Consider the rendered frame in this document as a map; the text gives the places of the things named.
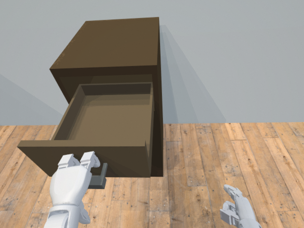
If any left robot forearm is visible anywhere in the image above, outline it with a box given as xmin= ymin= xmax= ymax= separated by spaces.
xmin=43 ymin=204 xmax=81 ymax=228

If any right robot forearm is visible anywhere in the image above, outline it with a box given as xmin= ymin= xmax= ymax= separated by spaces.
xmin=238 ymin=218 xmax=262 ymax=228

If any robot left hand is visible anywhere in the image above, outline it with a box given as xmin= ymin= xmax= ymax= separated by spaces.
xmin=49 ymin=151 xmax=100 ymax=224

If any robot right hand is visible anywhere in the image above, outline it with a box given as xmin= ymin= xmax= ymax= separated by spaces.
xmin=220 ymin=184 xmax=256 ymax=228

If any drawer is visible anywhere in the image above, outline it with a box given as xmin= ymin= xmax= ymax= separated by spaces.
xmin=17 ymin=82 xmax=154 ymax=178

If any handle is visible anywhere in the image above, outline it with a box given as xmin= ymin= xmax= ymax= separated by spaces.
xmin=88 ymin=163 xmax=108 ymax=189

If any cabinet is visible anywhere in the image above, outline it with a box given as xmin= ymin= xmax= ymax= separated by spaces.
xmin=49 ymin=17 xmax=163 ymax=177

